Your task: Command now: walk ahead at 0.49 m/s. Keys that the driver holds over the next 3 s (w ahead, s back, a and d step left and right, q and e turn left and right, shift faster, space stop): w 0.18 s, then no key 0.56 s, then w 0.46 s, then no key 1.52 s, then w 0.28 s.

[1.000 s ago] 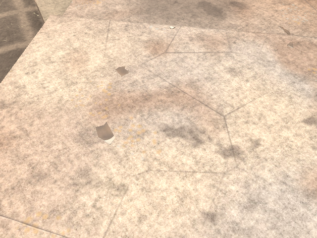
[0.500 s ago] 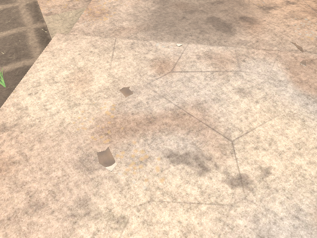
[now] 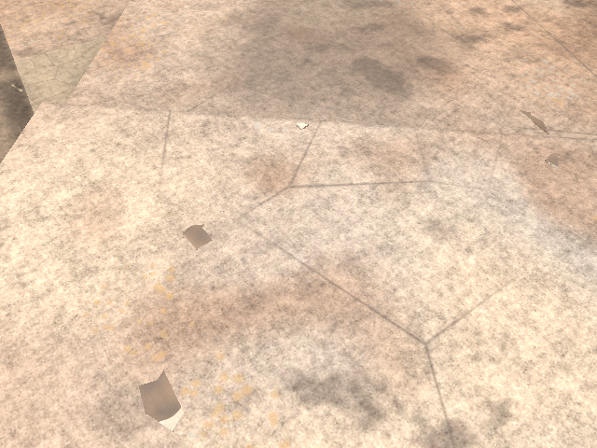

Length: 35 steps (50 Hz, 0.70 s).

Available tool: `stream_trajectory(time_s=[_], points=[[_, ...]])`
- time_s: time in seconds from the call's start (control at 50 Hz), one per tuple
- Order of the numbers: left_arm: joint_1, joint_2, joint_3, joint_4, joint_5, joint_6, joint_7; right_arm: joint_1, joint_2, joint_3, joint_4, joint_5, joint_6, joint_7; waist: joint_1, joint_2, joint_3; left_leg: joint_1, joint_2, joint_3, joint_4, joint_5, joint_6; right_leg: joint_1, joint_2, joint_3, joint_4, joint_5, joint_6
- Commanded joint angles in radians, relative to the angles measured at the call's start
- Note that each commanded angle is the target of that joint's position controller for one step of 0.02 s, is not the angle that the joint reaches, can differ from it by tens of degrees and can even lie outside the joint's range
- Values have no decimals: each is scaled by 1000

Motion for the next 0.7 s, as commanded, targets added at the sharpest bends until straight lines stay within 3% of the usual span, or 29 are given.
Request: stream_trajectory(time_s=[0.02,0.1,0.16,0.2,0.24,0.26,0.28,0.3,0.32,0.34,0.36,0.38,0.4,0.44,0.46,0.5,0.56,0.6,0.64,0.68,0.7], points=[[35,46,14,-42,13,3,7,-41,-131,-21,-55,1,-18,-19,47,76,56,-111,278,-205,-206,70,171,-18,-42,1,-140,162,27],[-129,29,7,-85,3,-9,-6,41,-159,-25,-38,17,-5,-35,-12,75,55,-18,264,-159,-190,85,127,12,4,-37,-431,307,35],[-216,33,2,-113,-7,-12,-23,95,-169,-29,-15,26,6,-36,-46,85,73,74,294,-164,-157,58,121,16,24,-47,-534,281,36],[-250,42,3,-134,-7,-18,-37,108,-165,-30,-5,24,18,-39,-46,87,89,141,319,-172,-103,108,108,14,37,-43,-591,221,16],[-205,65,12,-133,3,-29,-45,96,-173,-33,-1,19,35,-44,-10,110,52,186,324,-172,1,310,76,107,73,-59,-641,168,-12],[-118,88,25,-109,10,-35,-45,73,-174,-32,-6,20,42,-46,40,116,-3,190,293,-150,105,466,50,228,106,-82,-678,192,-32],[24,136,47,-63,18,-40,-42,71,-153,-23,-13,14,44,-48,95,98,-97,153,229,-113,277,527,16,423,108,-88,-698,323,-61],[184,229,65,-33,40,-41,-36,95,-102,-1,-44,-10,37,-47,124,-36,-267,-69,149,-65,591,207,-35,761,-102,113,-616,706,-141],[221,263,69,-17,34,-25,-39,263,13,33,-6,-3,22,-36,74,-285,-413,-393,1,-74,913,-506,-94,1057,-330,438,-649,856,-320],[233,177,51,-25,22,-14,-42,238,-110,4,17,17,12,-34,112,-143,-433,-418,34,-220,1023,-524,-89,985,-290,467,-698,738,-297],[126,144,37,-43,14,-12,-40,132,-146,-10,-16,38,13,-37,88,-95,-287,-475,80,-192,1025,-456,-84,850,-250,327,-720,710,-249],[26,114,24,-61,12,-11,-38,66,-137,-10,-30,31,23,-46,57,-17,-205,-458,134,-153,974,-386,-95,716,-197,229,-756,701,-220],[-29,88,15,-66,17,-12,-39,38,-128,-17,-36,18,37,-56,30,0,-152,-409,167,-147,907,-330,-103,595,-168,174,-791,680,-206],[-67,58,6,-48,40,-14,-42,77,-70,-11,-23,10,67,-63,-22,-38,-126,-243,183,-128,783,-260,-114,425,-106,71,-841,692,-192],[-73,63,6,-39,47,-15,-40,90,-45,-6,-18,10,74,-66,-35,-49,-122,-200,176,-116,710,-245,-120,389,-90,33,-850,722,-196],[-81,83,9,-27,49,-12,-31,61,-38,-3,-25,5,84,-75,-37,-65,-127,-155,166,-104,568,-209,-127,368,-79,-2,-853,726,-202],[-62,109,14,-6,33,8,-18,8,-68,-10,-29,2,106,-80,-12,-66,-137,-103,160,-97,439,-128,-126,364,-86,21,-882,426,-197],[-60,103,12,6,26,22,-11,-26,-74,-16,-30,2,116,-82,-3,-64,-92,-72,159,-90,358,-100,-112,325,-80,46,-908,122,-181],[-57,77,3,18,14,32,-7,-47,-73,-20,-25,-8,115,-82,-10,-46,-34,-15,146,-71,215,-36,-84,280,-36,52,-903,-138,-130],[-1,51,-5,39,22,34,-9,-42,-108,-24,-26,-19,110,-86,15,23,1,27,214,-136,143,62,-49,256,25,41,-852,-232,-59],[58,55,2,49,22,37,-7,-67,-168,-41,-13,2,108,-86,72,134,26,-26,208,-135,153,-24,-27,268,94,-21,-848,-200,-33]])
